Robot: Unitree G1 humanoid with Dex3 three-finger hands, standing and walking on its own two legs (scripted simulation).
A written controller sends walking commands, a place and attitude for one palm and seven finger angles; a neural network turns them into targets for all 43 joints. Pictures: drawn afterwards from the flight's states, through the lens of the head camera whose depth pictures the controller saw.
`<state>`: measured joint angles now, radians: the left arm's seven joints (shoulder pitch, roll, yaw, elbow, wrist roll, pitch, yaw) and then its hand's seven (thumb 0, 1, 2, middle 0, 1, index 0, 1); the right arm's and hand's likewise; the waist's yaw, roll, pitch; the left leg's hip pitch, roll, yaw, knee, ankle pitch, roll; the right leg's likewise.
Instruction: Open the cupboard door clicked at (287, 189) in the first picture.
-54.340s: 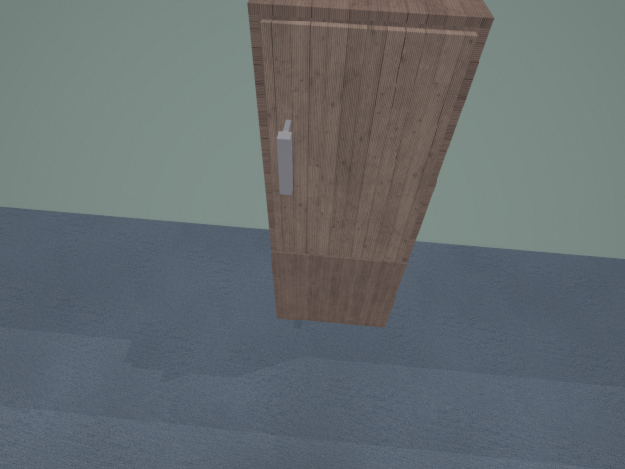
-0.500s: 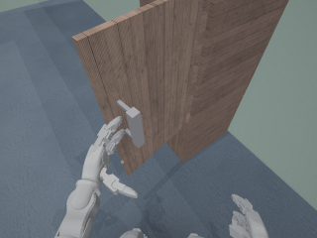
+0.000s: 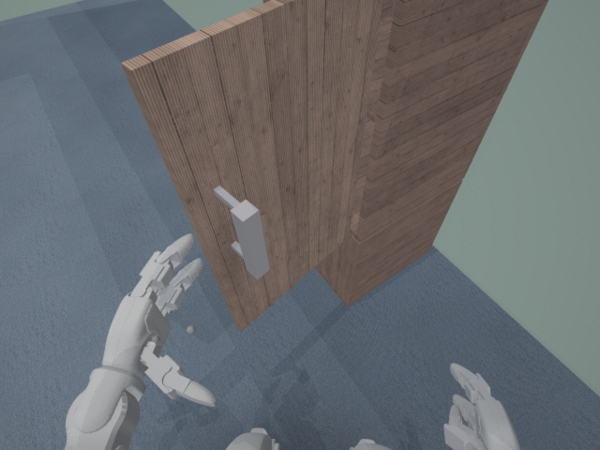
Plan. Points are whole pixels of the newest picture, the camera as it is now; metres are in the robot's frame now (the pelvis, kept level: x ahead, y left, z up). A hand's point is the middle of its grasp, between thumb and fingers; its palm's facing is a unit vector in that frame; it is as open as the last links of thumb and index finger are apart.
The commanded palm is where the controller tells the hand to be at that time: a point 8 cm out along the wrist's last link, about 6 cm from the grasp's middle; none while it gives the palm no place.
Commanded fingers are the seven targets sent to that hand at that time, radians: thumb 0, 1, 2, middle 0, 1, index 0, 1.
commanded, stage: draw the hand back to the body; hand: left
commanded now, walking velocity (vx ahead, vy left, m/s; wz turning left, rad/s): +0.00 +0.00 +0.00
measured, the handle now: (241, 233) +0.39 +0.11 +0.07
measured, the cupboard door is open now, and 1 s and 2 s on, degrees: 100 100 100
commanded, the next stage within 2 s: step back with the hand held close in 1.50 s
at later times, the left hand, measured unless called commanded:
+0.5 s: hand (108, 332) +0.22 +0.20 +0.13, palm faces +0.03 -0.98 -0.19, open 15.9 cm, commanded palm +0.19 +0.26 +0.15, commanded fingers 0.00 -0.15 0.45 -0.16 -0.30 -0.16 -0.30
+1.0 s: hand (5, 293) +0.23 +0.26 +0.20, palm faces +0.37 -0.84 -0.40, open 10.5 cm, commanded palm +0.18 +0.31 +0.21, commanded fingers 0.00 0.73 0.82 -0.19 -0.30 -0.19 -0.30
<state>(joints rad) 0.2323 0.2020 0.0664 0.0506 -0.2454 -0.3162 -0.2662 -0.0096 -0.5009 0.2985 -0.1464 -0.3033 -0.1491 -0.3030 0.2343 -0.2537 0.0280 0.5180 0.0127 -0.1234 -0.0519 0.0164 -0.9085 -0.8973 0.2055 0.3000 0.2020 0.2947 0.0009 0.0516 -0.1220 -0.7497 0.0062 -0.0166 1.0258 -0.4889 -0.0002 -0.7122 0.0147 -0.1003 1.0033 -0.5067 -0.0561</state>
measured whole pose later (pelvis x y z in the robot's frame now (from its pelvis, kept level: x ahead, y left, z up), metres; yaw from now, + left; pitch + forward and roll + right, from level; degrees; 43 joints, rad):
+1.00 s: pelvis +0.03 +0.02 +0.07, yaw -1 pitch -3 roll +0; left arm 0.46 0.33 0.25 -0.33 -0.05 -0.06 0.11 0.00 0.39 0.68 -0.19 -0.30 -0.19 -0.30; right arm 0.20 -0.22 0.05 0.64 -0.01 -0.11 -0.09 0.02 -0.91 -0.90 0.21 0.30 0.20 0.29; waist 0.06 0.07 -0.01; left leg -0.11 -0.02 0.03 0.44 -0.28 0.03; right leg -0.09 0.01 -0.05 0.42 -0.28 -0.02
